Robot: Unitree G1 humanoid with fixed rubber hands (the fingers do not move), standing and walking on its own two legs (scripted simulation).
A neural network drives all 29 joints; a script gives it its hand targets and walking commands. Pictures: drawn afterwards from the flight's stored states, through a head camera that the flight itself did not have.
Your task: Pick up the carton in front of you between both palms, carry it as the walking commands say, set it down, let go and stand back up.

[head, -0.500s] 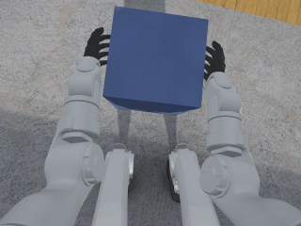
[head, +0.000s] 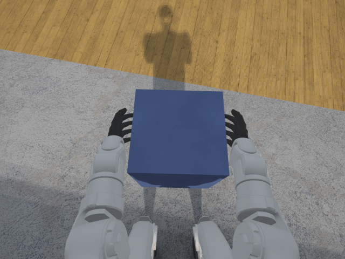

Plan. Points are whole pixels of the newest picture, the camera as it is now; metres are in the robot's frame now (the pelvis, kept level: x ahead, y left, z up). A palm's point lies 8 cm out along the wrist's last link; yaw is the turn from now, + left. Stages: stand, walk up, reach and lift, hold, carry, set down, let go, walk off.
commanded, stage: reach and lift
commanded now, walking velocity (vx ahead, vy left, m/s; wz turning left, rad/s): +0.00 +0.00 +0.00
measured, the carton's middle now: (176, 145) +0.40 -0.01 -0.09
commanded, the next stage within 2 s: hold in 1.54 s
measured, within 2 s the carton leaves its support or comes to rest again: neither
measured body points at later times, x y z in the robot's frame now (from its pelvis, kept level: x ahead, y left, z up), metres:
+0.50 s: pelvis +0.04 -0.02 +0.10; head +0.04 -0.02 +0.55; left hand +0.36 +0.14 +0.11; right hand +0.36 -0.17 +0.11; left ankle +0.06 +0.11 -0.63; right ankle +0.05 -0.15 -0.63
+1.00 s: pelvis +0.03 -0.02 +0.11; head +0.01 -0.01 +0.56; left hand +0.35 +0.14 +0.13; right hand +0.35 -0.16 +0.13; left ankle +0.06 +0.11 -0.63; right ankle +0.05 -0.15 -0.63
